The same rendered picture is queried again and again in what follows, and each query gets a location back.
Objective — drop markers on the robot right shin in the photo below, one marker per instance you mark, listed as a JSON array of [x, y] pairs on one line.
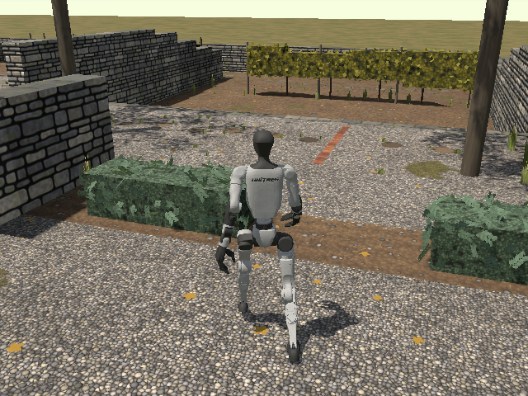
[[291, 318]]

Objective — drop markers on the left robot upper arm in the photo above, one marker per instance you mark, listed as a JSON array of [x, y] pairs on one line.
[[238, 174]]

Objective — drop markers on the left robot forearm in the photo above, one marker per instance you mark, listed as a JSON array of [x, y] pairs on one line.
[[227, 231]]

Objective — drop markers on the left robot hand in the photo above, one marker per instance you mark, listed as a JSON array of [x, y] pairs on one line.
[[220, 253]]

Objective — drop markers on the right robot hand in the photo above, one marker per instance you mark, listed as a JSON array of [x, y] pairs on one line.
[[290, 216]]

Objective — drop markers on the right robot upper arm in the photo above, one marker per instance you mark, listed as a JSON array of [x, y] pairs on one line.
[[292, 185]]

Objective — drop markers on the right robot forearm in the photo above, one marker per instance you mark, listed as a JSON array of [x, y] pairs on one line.
[[297, 211]]

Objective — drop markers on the left robot thigh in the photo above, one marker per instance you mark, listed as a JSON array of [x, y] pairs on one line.
[[245, 242]]

